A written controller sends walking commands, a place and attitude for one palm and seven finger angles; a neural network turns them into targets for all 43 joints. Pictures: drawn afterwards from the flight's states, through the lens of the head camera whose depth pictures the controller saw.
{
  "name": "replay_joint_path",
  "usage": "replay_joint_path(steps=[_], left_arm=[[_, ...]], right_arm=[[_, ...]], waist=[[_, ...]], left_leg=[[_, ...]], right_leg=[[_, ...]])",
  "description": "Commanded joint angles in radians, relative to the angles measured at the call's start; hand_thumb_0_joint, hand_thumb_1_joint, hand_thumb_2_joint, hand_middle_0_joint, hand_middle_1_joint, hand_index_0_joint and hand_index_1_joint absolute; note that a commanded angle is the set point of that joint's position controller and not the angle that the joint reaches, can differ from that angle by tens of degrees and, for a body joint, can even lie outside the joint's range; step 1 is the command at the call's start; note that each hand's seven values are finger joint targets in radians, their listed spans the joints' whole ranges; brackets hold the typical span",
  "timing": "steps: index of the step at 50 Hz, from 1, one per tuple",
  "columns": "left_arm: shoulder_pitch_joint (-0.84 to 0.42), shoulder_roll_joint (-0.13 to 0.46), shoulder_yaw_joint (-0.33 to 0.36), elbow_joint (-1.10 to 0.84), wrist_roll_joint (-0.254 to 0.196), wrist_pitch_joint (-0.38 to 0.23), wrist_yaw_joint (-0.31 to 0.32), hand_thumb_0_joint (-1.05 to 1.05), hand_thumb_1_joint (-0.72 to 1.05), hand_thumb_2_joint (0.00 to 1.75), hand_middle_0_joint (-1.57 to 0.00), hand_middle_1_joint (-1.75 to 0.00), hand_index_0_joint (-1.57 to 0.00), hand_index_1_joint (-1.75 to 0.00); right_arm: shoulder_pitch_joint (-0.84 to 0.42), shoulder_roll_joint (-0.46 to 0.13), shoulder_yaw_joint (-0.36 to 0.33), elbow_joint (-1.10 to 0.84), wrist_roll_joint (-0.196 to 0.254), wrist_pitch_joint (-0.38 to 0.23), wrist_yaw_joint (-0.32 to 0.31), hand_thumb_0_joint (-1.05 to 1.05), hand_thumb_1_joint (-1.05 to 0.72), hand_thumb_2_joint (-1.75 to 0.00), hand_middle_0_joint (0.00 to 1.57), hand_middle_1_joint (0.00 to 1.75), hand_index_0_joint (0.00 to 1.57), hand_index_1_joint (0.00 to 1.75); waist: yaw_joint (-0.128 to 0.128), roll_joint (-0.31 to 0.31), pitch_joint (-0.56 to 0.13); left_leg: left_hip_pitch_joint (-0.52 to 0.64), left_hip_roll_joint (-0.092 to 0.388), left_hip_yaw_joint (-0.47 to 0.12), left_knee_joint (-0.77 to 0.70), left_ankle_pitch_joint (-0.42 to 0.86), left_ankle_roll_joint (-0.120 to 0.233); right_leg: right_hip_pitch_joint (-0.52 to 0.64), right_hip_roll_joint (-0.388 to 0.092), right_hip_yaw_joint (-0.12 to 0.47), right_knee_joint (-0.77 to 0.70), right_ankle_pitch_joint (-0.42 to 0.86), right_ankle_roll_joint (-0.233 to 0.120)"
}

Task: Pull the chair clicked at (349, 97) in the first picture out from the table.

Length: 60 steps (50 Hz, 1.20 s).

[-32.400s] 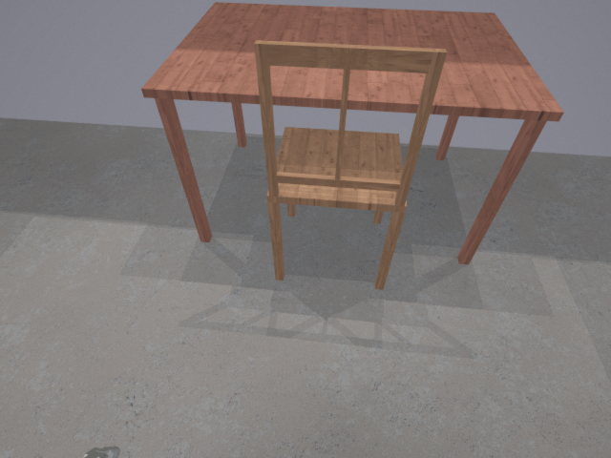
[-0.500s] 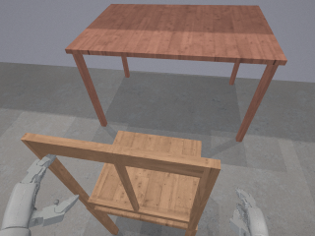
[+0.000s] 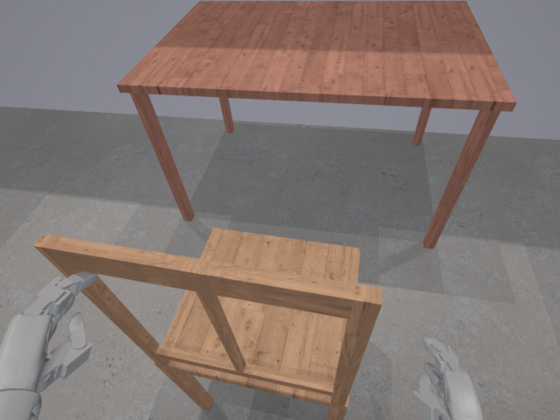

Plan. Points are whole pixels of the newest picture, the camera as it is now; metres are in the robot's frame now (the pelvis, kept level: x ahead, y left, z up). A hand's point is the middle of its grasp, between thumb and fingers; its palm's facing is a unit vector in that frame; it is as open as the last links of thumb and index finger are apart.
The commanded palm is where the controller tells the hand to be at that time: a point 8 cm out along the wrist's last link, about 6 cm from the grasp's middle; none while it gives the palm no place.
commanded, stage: draw the hand back to the body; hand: left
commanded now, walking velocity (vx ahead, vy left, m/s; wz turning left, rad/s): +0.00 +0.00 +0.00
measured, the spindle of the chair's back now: (226, 335) +0.24 +0.14 -0.06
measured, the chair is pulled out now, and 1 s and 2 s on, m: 0.60 0.60 0.60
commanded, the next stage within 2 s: step back with the hand held close in 0.06 s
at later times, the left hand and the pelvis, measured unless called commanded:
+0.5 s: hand (72, 362) +0.14 +0.27 +0.08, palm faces +0.15 -0.80 -0.59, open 6.7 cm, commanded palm +0.10 +0.31 +0.18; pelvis -0.05 +0.01 +0.00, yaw -1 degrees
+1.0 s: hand out of the picture +0.09 +0.28 +0.16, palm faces +0.41 -0.76 -0.51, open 7.4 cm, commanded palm +0.03 +0.32 +0.18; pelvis -0.12 +0.02 -0.01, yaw -1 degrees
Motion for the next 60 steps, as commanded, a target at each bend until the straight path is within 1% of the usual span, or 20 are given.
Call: replay_joint_path(steps=[1, 9, 10, 13, 20, 26, 30, 32, 35, 38, 39, 41, 43, 44, 46, 49, 51, 55, 57, 60], left_arm=[[-0.266, 0.250, 0.294, -0.496, 0.006, -0.224, 0.089, 0.00, 0.90, 0.90, -0.20, -0.30, -0.20, -0.30], [-0.274, 0.243, 0.288, -0.488, 0.006, -0.233, 0.089, 0.00, 0.90, 0.90, -0.20, -0.30, -0.20, -0.30], [-0.532, 0.415, 0.421, -0.476, -0.013, -0.285, 0.067, 0.00, 0.90, 0.90, -0.20, -0.30, -0.20, -0.30], [-0.359, 0.272, 0.320, -0.410, -0.029, -0.292, 0.044, 0.00, 0.90, 0.90, -0.20, -0.30, -0.20, -0.30], [-0.115, 0.300, 0.371, -0.558, -0.027, -0.325, 0.070, 0.00, 0.90, 0.90, -0.20, -0.30, -0.20, -0.30], [-0.016, 0.305, 0.411, -0.584, -0.030, -0.340, 0.086, 0.00, 0.90, 0.90, -0.20, -0.30, -0.20, -0.30], [0.046, 0.219, 0.423, -0.361, -0.029, -0.345, 0.090, 0.00, 0.90, 0.90, -0.20, -0.30, -0.20, -0.30], [0.045, 0.167, 0.390, -0.241, -0.019, -0.329, 0.083, 0.00, 0.90, 0.90, -0.20, -0.30, -0.20, -0.30], [0.012, 0.118, 0.323, -0.098, -0.016, -0.303, 0.078, 0.00, 0.90, 0.90, -0.20, -0.30, -0.20, -0.30], [-0.069, 0.142, 0.312, -0.175, 0.002, -0.300, 0.075, 0.00, 0.90, 0.90, -0.20, -0.30, -0.20, -0.30], [-0.082, 0.152, 0.314, -0.217, 0.008, -0.305, 0.075, 0.00, 0.90, 0.90, -0.20, -0.30, -0.20, -0.30], [-0.088, 0.176, 0.334, -0.339, 0.019, -0.334, 0.082, 0.00, 0.90, 0.90, -0.20, -0.30, -0.20, -0.30], [-0.087, 0.200, 0.378, -0.404, 0.034, -0.357, 0.092, 0.00, 0.90, 0.90, -0.20, -0.30, -0.20, -0.30], [-0.111, 0.204, 0.381, -0.439, 0.039, -0.368, 0.095, 0.00, 0.90, 0.90, -0.20, -0.30, -0.20, -0.30], [-0.069, 0.218, 0.396, -0.452, 0.029, -0.386, 0.093, 0.00, 0.90, 0.90, -0.20, -0.30, -0.20, -0.30], [-0.019, 0.200, 0.414, -0.393, 0.014, -0.412, 0.082, 0.00, 0.90, 0.90, -0.20, -0.30, -0.20, -0.30], [-0.009, 0.165, 0.380, -0.393, 0.002, -0.413, 0.072, 0.00, 0.90, 0.90, -0.20, -0.30, -0.20, -0.30], [0.023, 0.180, 0.409, -0.340, -0.009, -0.414, 0.071, 0.00, 0.90, 0.90, -0.20, -0.30, -0.20, -0.30], [-0.029, 0.189, 0.397, -0.353, -0.005, -0.417, 0.077, 0.00, 0.90, 0.90, -0.20, -0.30, -0.20, -0.30], [-0.066, 0.226, 0.416, -0.336, 0.005, -0.408, 0.095, 0.00, 0.90, 0.90, -0.20, -0.30, -0.20, -0.30]], right_arm=[[-0.108, -0.081, -0.027, -0.157, -0.001, -0.059, -0.008, 0.00, -0.90, -0.90, 0.20, 0.30, 0.20, 0.30], [-0.114, -0.084, -0.028, -0.164, -0.004, -0.063, -0.011, 0.00, -0.90, -0.90, 0.20, 0.30, 0.20, 0.30], [-0.100, -0.092, -0.028, -0.242, 0.024, -0.003, -0.018, 0.00, -0.90, -0.90, 0.20, 0.30, 0.20, 0.30], [-0.088, -0.098, -0.047, -0.247, 0.018, 0.053, -0.019, 0.00, -0.90, -0.90, 0.20, 0.30, 0.20, 0.30], [-0.098, -0.095, -0.073, -0.281, 0.020, 0.105, -0.012, 0.00, -0.90, -0.90, 0.20, 0.30, 0.20, 0.30], [-0.072, -0.084, -0.082, -0.267, 0.014, 0.103, -0.018, 0.00, -0.90, -0.90, 0.20, 0.30, 0.20, 0.30], [-0.062, -0.083, -0.104, -0.218, 0.016, 0.104, -0.021, 0.00, -0.90, -0.90, 0.20, 0.30, 0.20, 0.30], [-0.042, -0.083, -0.113, -0.216, 0.011, 0.136, -0.010, 0.00, -0.90, -0.90, 0.20, 0.30, 0.20, 0.30], [-0.040, -0.078, -0.123, -0.188, 0.020, 0.165, 0.003, 0.00, -0.90, -0.90, 0.20, 0.30, 0.20, 0.30], [-0.071, -0.071, -0.095, -0.220, 0.007, 0.178, 0.010, 0.00, -0.90, -0.90, 0.20, 0.30, 0.20, 0.30], [-0.080, -0.078, -0.092, -0.234, 0.007, 0.179, 0.005, 0.00, -0.90, -0.90, 0.20, 0.30, 0.20, 0.30], [-0.092, -0.097, -0.083, -0.266, 0.004, 0.170, -0.007, 0.00, -0.90, -0.90, 0.20, 0.30, 0.20, 0.30], [-0.094, -0.096, -0.081, -0.286, -0.003, 0.151, -0.008, 0.00, -0.90, -0.90, 0.20, 0.30, 0.20, 0.30], [-0.087, -0.089, -0.083, -0.290, -0.006, 0.141, -0.008, 0.00, -0.90, -0.90, 0.20, 0.30, 0.20, 0.30], [-0.061, -0.080, -0.087, -0.279, -0.003, 0.124, -0.006, 0.00, -0.90, -0.90, 0.20, 0.30, 0.20, 0.30], [-0.031, -0.084, -0.089, -0.247, -0.011, 0.102, 0.000, 0.00, -0.90, -0.90, 0.20, 0.30, 0.20, 0.30], [-0.009, -0.095, -0.100, -0.234, -0.009, 0.095, 0.005, 0.00, -0.90, -0.90, 0.20, 0.30, 0.20, 0.30], [-0.023, -0.086, -0.112, -0.225, -0.003, 0.100, 0.006, 0.00, -0.90, -0.90, 0.20, 0.30, 0.20, 0.30], [-0.013, -0.080, -0.111, -0.232, -0.008, 0.103, 0.007, 0.00, -0.90, -0.90, 0.20, 0.30, 0.20, 0.30], [-0.021, -0.068, -0.107, -0.186, -0.022, 0.113, 0.014, 0.00, -0.90, -0.90, 0.20, 0.30, 0.20, 0.30]], waist=[[-0.013, 0.129, -0.238], [-0.013, 0.109, -0.223], [-0.037, 0.151, -0.072], [-0.059, 0.029, -0.144], [-0.048, 0.126, -0.328], [-0.043, 0.162, -0.295], [-0.071, 0.042, -0.233], [-0.087, -0.097, -0.202], [-0.105, -0.262, -0.136], [-0.105, -0.306, -0.089], [-0.099, -0.280, -0.066], [-0.081, -0.066, -0.064], [-0.084, 0.187, -0.084], [-0.082, 0.212, -0.076], [-0.071, 0.163, -0.115], [-0.080, 0.123, -0.108], [-0.085, 0.061, -0.195], [-0.087, 0.005, -0.189], [-0.097, -0.132, -0.143], [-0.098, -0.254, -0.181]], left_leg=[[0.044, 0.019, -0.003, -0.043, 0.419, 0.029], [0.034, 0.024, -0.006, -0.057, 0.370, 0.027], [-0.007, 0.032, -0.026, -0.083, 0.299, 0.034], [0.015, 0.049, -0.025, -0.075, 0.374, 0.032], [0.033, 0.101, -0.066, -0.058, 0.584, 0.050], [-0.092, 0.153, -0.100, -0.057, 0.476, 0.069], [-0.167, 0.122, -0.073, -0.032, 0.255, 0.053], [-0.188, 0.079, -0.037, 0.047, 0.122, 0.033], [-0.124, -0.001, 0.014, 0.268, -0.068, 0.021], [-0.175, 0.025, -0.021, 0.190, -0.061, 0.046], [-0.201, 0.045, -0.044, 0.084, -0.065, 0.058], [-0.273, 0.127, -0.126, -0.137, -0.031, 0.093], [-0.506, 0.221, -0.222, -0.277, -0.216, 0.136], [-0.578, 0.230, -0.221, -0.270, -0.210, 0.144], [-0.494, 0.187, -0.161, -0.145, -0.031, 0.120], [-0.457, 0.161, -0.136, -0.095, -0.037, 0.097], [-0.334, 0.142, -0.110, -0.038, 0.139, 0.073], [-0.376, 0.108, -0.075, 0.003, -0.133, 0.069], [-0.336, 0.036, -0.046, 0.125, -0.238, 0.044], [-0.173, -0.006, -0.007, 0.344, -0.103, 0.026]], right_leg=[[0.068, -0.041, 0.033, -0.048, 0.372, -0.039], [0.050, -0.033, 0.022, -0.049, 0.300, -0.038], [-0.042, -0.053, 0.166, -0.111, 0.356, -0.058], [0.035, -0.085, 0.139, -0.090, 0.476, -0.048], [0.107, -0.077, 0.107, 0.027, 0.502, -0.034], [0.062, -0.074, 0.066, 0.058, 0.271, -0.020], [-0.006, -0.089, 0.122, 0.010, 0.301, -0.035], [-0.076, -0.133, 0.178, -0.069, 0.301, -0.054], [-0.314, -0.248, 0.281, -0.232, 0.010, -0.117], [-0.323, -0.228, 0.183, -0.192, -0.062, -0.099], [-0.306, -0.191, 0.166, -0.164, -0.096, -0.077], [-0.207, -0.076, 0.108, -0.044, -0.086, -0.017], [-0.027, -0.017, 0.066, 0.187, -0.056, 0.005], [0.035, -0.014, 0.064, 0.236, -0.002, 0.005], [0.024, -0.034, 0.079, 0.153, 0.091, -0.002], [-0.021, -0.035, 0.097, 0.067, 0.139, -0.014], [-0.041, -0.032, 0.108, 0.078, 0.241, -0.023], [-0.107, -0.070, 0.177, 0.011, 0.087, -0.047], [-0.262, -0.138, 0.271, -0.133, -0.108, -0.085], [-0.390, -0.249, 0.302, -0.207, -0.065, -0.149]])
